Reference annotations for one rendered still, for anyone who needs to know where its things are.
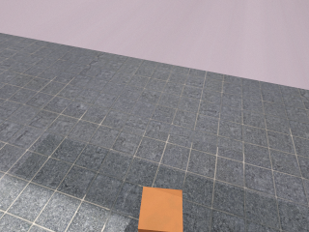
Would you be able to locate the carton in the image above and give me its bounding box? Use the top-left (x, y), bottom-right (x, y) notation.
top-left (138, 187), bottom-right (183, 232)

